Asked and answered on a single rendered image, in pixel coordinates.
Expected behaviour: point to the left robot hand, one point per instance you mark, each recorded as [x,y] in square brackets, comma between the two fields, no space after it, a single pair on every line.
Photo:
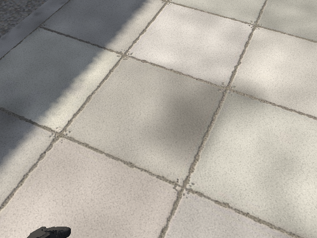
[51,232]

